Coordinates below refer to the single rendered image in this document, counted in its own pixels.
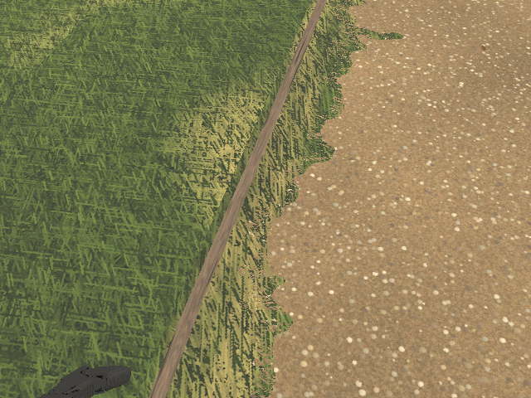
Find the robot left hand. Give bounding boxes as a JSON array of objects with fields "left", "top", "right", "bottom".
[{"left": 40, "top": 366, "right": 131, "bottom": 398}]

